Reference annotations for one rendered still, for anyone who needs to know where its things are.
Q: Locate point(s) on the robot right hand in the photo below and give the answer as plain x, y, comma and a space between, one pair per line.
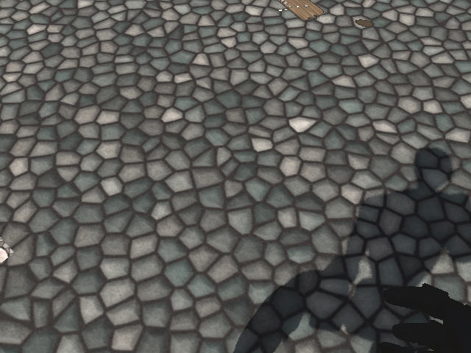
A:
453, 336

